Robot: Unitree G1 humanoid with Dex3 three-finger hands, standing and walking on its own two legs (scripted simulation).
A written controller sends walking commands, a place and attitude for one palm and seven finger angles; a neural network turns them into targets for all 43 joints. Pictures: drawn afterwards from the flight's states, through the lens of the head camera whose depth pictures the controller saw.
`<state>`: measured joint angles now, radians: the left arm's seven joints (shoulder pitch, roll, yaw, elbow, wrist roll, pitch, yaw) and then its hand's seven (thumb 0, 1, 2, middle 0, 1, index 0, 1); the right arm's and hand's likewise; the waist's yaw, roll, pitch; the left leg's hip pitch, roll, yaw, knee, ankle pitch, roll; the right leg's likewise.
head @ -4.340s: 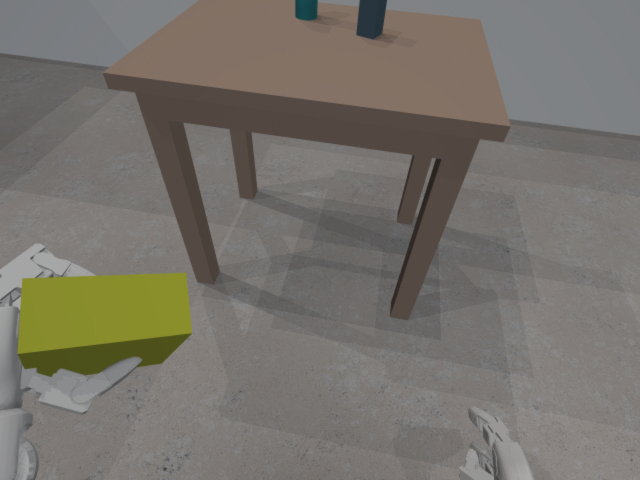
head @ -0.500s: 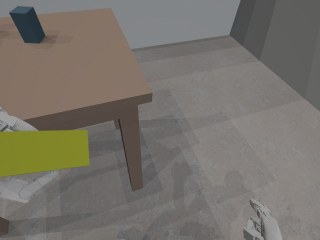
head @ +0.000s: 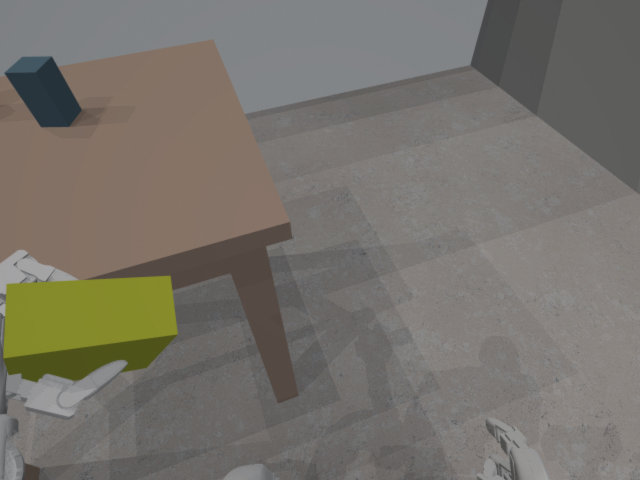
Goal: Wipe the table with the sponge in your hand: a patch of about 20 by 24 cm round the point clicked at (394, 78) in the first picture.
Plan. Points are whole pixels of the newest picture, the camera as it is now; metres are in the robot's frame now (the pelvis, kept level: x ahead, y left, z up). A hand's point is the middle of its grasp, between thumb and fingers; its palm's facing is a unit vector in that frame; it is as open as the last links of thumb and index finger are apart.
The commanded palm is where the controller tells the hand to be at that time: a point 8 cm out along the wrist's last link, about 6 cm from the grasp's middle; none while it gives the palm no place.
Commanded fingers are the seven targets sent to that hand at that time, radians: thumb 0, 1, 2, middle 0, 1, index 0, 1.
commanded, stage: take the last steps up to it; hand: left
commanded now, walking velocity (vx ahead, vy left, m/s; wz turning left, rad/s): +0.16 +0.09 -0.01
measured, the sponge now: (114, 331) +0.23 +0.21 +0.14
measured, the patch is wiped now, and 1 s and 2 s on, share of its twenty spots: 0.00 0.00 0.00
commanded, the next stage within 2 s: come to a stop and stand still in 0.10 s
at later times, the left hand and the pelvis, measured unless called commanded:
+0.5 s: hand (64, 317) +0.23 +0.24 +0.16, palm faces +0.36 -0.83 -0.43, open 10.0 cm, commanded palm +0.18 +0.29 +0.17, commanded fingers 0.00 0.10 1.30 -1.20 -1.60 -1.20 -1.60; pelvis +0.02 +0.01 -0.01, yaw -1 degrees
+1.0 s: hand (83, 389) +0.17 +0.20 +0.15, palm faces +0.40 -0.82 -0.41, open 10.0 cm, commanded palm +0.13 +0.24 +0.17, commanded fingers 0.00 0.10 1.30 -1.20 -1.60 -1.20 -1.60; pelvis -0.04 -0.04 -0.01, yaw -1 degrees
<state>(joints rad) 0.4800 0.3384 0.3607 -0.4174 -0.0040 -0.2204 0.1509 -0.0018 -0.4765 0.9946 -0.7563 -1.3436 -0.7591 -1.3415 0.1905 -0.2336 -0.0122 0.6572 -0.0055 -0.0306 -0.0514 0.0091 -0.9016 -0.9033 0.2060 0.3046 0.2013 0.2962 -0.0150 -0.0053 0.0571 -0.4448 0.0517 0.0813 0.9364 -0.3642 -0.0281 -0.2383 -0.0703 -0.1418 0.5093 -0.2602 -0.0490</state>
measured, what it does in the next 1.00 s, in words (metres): steps on the spot: left foot, then right foot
